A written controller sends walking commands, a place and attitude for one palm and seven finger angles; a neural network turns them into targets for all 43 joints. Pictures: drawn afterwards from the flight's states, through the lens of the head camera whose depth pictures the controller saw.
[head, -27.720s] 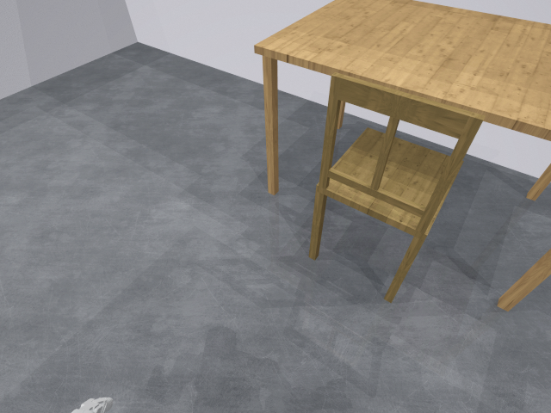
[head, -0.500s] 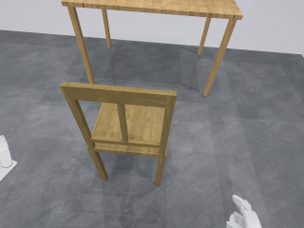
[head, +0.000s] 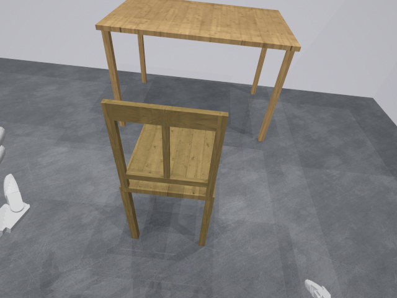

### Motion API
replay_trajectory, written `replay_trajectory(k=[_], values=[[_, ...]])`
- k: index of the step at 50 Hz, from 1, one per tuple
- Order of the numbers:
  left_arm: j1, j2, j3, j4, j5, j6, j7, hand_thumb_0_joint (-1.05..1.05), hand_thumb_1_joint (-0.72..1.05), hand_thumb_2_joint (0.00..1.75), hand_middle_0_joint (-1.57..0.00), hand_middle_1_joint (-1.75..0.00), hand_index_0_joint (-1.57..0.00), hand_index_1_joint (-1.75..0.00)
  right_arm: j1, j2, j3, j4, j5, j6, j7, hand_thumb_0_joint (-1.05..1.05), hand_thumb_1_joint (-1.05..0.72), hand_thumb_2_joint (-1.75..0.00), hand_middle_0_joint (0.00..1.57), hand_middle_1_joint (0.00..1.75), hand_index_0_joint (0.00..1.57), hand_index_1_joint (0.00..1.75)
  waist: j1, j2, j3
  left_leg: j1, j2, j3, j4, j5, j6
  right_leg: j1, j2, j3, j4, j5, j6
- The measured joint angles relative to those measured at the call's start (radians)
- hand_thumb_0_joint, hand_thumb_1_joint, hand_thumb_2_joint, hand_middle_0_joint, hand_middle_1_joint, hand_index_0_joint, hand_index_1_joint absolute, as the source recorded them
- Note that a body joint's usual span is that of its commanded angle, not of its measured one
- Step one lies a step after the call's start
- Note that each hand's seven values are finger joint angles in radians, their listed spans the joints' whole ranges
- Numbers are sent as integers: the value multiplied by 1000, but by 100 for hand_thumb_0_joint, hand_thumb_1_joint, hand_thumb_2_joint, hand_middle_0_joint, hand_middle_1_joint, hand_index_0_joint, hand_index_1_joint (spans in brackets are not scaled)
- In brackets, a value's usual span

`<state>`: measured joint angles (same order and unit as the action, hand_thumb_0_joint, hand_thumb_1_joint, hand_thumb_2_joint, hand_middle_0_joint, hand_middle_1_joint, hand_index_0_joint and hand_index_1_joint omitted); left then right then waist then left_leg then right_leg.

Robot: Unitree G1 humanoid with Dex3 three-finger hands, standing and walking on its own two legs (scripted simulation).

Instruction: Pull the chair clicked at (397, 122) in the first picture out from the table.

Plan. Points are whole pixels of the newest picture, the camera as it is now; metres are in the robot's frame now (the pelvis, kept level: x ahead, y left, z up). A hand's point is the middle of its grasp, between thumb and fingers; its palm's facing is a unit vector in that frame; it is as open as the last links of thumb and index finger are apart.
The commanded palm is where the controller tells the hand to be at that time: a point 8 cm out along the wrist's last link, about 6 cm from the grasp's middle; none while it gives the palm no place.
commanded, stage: stop stepping back and stand still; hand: left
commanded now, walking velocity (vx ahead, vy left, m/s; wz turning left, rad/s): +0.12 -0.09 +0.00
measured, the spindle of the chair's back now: (166, 153) +0.60 +0.12 -0.11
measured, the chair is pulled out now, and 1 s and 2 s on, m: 0.68 0.68 0.68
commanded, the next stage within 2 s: let the arm hang, fingers relaxed in 0.24 s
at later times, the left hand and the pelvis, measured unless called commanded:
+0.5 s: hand (94, 278) +0.19 +0.22 -0.07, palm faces +0.15 -0.94 -0.31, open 7.4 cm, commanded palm none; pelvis +0.01 +0.00 +0.00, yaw +1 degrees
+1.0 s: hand out of the picture -0.01 +0.19 -0.16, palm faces +0.03 -0.97 -0.24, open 7.3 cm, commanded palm none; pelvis +0.01 +0.00 +0.01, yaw +1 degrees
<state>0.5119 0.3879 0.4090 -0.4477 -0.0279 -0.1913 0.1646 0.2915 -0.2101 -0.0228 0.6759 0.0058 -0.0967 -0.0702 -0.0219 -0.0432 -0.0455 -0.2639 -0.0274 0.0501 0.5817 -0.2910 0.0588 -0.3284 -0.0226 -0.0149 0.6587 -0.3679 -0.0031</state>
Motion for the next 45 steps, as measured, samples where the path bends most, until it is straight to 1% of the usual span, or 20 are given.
replay_trajectory(k=[2, 4, 6, 8, 10, 11, 13, 17, 18, 19, 21, 23, 25, 27, 29, 30, 31, 34, 39, 45], values=[[11, 0, 5, 5, 7, 0, -3, 1, 89, 90, -21, -30, -21, -30, 4, 8, -7, -10, -6, -15, 3, 2, -90, -89, 20, 30, 20, 30, -18, 12, -1, 7, 3, -4, -25, 15, 8, -41, 21, 9, 159, -45, 2], [22, 7, 5, -4, 9, -3, -9, 1, 89, 90, -21, -30, -21, -30, 12, 16, -11, -17, 0, -27, 16, 2, -90, -89, 20, 30, 20, 30, -28, 29, -3, 11, 8, -20, -58, 34, 9, -47, 33, -7, 215, -43, 4], [44, 21, 11, -29, 6, -14, -12, 1, 89, 90, -21, -30, -21, -30, 15, 22, -3, -20, 4, -31, 25, 2, -90, -89, 20, 30, 20, 30, -22, 39, -4, 11, 15, -23, -86, 51, 5, -13, 36, -32, 130, -44, 6], [68, 37, 25, -46, 2, -26, -15, 1, 89, 90, -21, -30, -21, -30, 12, 28, 8, -23, 3, -30, 27, 2, -90, -89, 20, 30, 20, 30, -14, 45, -4, 4, 20, -19, -95, 57, 1, 47, 38, -49, -29, -38, 6], [75, 59, 42, -43, -1, -35, -19, 1, 89, 90, -21, -30, -21, -30, 4, 35, 17, -27, 1, -29, 27, 1, -90, -89, 20, 30, 20, 30, -7, 42, 0, -12, 14, -13, -80, 51, -3, 119, 36, -50, -194, 22, 2], [69, 61, 45, -30, -3, -38, -21, 1, 89, 90, -21, -30, -21, -30, -7, 35, 19, -23, 0, -28, 26, 1, -90, -89, 20, 30, 20, 30, -3, 49, 7, -20, 16, -12, -66, 44, -5, 135, 39, -48, -243, 99, -1], [48, 49, 34, 8, -8, -33, -24, 1, 89, 90, -21, -30, -21, -30, -25, 32, 20, -8, 2, -21, 24, 1, -90, -89, 20, 30, 20, 30, -3, 78, 21, -18, 28, -22, -55, 35, -9, 149, 53, -58, -265, 159, -8], [53, 10, 9, 35, -20, -5, -21, 1, 89, 90, -21, -30, -21, -30, -33, 27, 15, -1, 14, -4, 28, 1, -90, -89, 20, 30, 20, 30, 7, 85, 10, -10, 36, -18, -51, 21, -14, 152, 60, -52, -254, 128, -15], [33, 2, -13, 78, 2, -10, -31, 1, 89, 90, -21, -30, -21, -30, -37, 21, 6, 13, 8, -16, 43, 1, -90, -89, 20, 30, 20, 30, 10, 83, 3, -24, 31, -19, -37, 19, -17, 135, 54, -52, -231, 115, -15], [-7, -11, -52, 154, 22, 8, -52, 1, 89, 90, -21, -30, -21, -30, -44, 9, -4, 29, 1, -14, 58, 1, -90, -89, 20, 30, 20, 30, 16, 86, -5, -39, 23, -21, -20, 13, -17, 111, 46, -53, -193, 97, -13], [-99, -64, -143, 373, 41, 88, -87, 0, 90, 90, -20, -30, -21, -30, -65, -14, -16, 68, -13, 19, 69, 1, -90, -89, 20, 30, 20, 30, 20, 99, -18, -59, 9, -23, 6, -7, -7, 77, 30, -57, -129, 60, -7], [-179, -124, -224, 627, 48, 172, -107, 0, 90, 90, -20, -30, -20, -30, -83, -23, -13, 102, -25, 57, 72, 1, -90, -89, 20, 30, 20, 30, 15, 101, -15, -63, -3, -23, 21, -15, -1, 67, 17, -58, -96, 39, 0], [-226, -172, -298, 854, 51, 232, -122, 0, 91, 90, -19, -30, -20, -30, -90, -14, -3, 124, -31, 84, 73, 1, -91, -89, 20, 30, 20, 30, 3, 81, 3, -51, -11, -23, 21, -15, -1, 72, 8, -59, -81, 28, -3], [-241, -212, -365, 1034, 49, 263, -135, 1, 91, 90, -19, -30, -19, -30, -88, 4, 13, 147, -33, 96, 72, 1, -91, -89, 20, 30, 20, 30, -8, 46, 29, -30, -16, -22, 6, -11, -3, 87, 4, -57, -82, 26, -4], [-234, -251, -419, 1173, 43, 272, -146, 1, 91, 90, -19, -30, -20, -30, -77, 22, 28, 178, -32, 98, 69, 1, -91, -89, 20, 30, 20, 30, -13, 12, 53, -7, -14, -22, -17, -2, -6, 110, 7, -56, -105, 34, -4], [-236, -267, -399, 1206, 17, 255, -132, -2, 95, 90, -20, -30, -20, -30, -65, 32, 33, 194, -30, 98, 66, 1, -91, -89, 20, 30, 20, 30, -12, -2, 64, -3, -12, -29, -26, 4, -7, 120, 10, -63, -123, 42, -5], [-246, -263, -385, 1225, 11, 238, -125, -5, 98, 90, -20, -30, -21, -30, -52, 41, 38, 213, -28, 98, 62, 1, -91, -89, 20, 30, 20, 30, -3, -13, 74, 1, -10, -37, -37, 11, -9, 131, 13, -71, -143, 53, -7], [-261, -228, -393, 1282, 24, 222, -126, -8, 102, 90, -21, -30, -21, -30, -21, 57, 40, 268, -29, 108, 55, 1, -91, -89, 20, 30, 20, 30, 17, -17, 91, 16, -5, -46, -71, 31, -12, 156, 21, -79, -199, 82, -11], [-238, -194, -408, 1386, 30, 226, -131, -5, 98, 90, -21, -30, -21, -30, 17, 49, 29, 321, -24, 115, 47, 1, -92, -89, 20, 30, 20, 30, 12, 20, 102, 42, -8, -40, -110, 48, -6, 182, 19, -73, -241, 105, -6], [-198, -184, -414, 1469, 30, 228, -128, -2, 94, 90, -20, -30, -20, -30, 48, 51, 30, 367, -20, 113, 47, 1, -91, -89, 20, 30, 20, 30, 11, 52, 107, 65, -18, -29, -140, 59, 1, 191, 8, -62, -246, 106, 1]])
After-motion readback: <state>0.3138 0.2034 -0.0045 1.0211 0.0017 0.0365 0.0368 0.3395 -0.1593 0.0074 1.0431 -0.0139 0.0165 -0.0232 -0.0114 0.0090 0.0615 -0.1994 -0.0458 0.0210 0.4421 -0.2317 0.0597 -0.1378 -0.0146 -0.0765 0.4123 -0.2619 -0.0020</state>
